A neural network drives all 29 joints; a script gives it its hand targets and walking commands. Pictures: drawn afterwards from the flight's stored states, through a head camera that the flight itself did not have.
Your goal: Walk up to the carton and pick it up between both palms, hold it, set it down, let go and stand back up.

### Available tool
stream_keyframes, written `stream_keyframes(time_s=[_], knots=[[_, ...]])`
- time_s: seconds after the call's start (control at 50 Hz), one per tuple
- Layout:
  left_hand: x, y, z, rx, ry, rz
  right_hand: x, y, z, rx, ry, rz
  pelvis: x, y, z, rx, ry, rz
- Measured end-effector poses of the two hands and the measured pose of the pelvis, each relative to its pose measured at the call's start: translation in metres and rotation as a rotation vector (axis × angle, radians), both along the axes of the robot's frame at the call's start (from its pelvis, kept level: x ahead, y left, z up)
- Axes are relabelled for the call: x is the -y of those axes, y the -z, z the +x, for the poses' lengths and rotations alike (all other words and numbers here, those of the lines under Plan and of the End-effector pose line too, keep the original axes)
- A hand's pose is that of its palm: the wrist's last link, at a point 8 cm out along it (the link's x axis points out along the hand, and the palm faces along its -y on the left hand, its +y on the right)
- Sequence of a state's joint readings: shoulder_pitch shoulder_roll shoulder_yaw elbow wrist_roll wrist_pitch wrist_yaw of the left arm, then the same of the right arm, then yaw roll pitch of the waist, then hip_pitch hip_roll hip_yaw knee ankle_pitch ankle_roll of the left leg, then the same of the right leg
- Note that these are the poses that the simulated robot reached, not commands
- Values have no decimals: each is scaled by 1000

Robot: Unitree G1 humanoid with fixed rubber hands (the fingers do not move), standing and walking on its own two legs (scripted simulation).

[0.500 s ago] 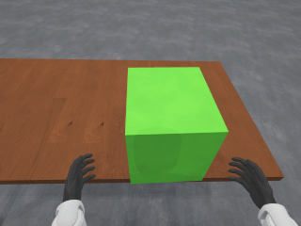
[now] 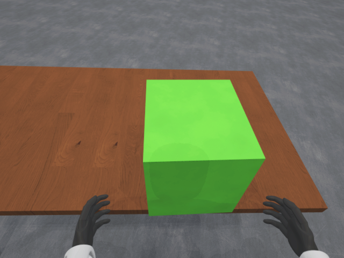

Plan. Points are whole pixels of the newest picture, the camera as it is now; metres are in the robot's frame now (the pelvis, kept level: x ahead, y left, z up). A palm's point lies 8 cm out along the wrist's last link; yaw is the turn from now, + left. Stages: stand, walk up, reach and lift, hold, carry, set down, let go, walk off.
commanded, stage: set down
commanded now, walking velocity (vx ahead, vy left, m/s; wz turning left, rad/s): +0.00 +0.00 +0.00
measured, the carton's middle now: (189, 147) +0.40 -0.01 +0.04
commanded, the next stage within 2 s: let go in 1.26 s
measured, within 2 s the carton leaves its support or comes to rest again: neither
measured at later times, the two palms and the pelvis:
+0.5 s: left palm (86, 243) +0.17 +0.21 -0.03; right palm (289, 247) +0.19 -0.22 -0.01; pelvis +0.01 +0.00 +0.00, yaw +0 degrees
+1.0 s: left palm (82, 242) +0.17 +0.22 -0.03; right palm (282, 254) +0.18 -0.22 -0.03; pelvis -0.01 +0.00 +0.00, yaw +0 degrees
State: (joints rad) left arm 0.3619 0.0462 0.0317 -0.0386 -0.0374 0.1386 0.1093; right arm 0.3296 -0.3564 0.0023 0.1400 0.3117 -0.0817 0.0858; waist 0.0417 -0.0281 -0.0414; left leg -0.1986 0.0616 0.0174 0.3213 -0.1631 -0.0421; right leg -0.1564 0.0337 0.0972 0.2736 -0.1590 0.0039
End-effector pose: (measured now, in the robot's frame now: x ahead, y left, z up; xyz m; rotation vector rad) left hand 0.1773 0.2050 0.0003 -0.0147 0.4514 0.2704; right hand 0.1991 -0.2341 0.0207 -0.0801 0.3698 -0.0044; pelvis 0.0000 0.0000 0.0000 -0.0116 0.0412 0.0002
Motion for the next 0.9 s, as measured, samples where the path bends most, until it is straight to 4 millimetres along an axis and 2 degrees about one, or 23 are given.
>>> stream_keyframes(time_s=[0.12, 0.24, 0.34, 0.68, 0.9], knots=[[-1, 14, -4, -53, 13, -6, -2, 3, -2, -14, 1, 0, -1, 0, 2, -2, 0, -1], [-3, 20, -4, -73, 26, -5, -3, 5, 0, -22, 7, -5, -1, 0, 4, -4, 0, -1], [-4, 30, -3, -112, 51, -9, -5, 14, -2, -57, 24, -14, -2, 0, 6, -7, 0, -2], [-9, 31, -4, -97, 110, 8, -9, 43, -17, -153, 49, -58, -2, 0, 5, -3, -1, -1], [-12, 31, -3, -99, 136, 8, -16, 47, -14, -145, 36, -82, -3, 0, -4, 18, -3, 3]])
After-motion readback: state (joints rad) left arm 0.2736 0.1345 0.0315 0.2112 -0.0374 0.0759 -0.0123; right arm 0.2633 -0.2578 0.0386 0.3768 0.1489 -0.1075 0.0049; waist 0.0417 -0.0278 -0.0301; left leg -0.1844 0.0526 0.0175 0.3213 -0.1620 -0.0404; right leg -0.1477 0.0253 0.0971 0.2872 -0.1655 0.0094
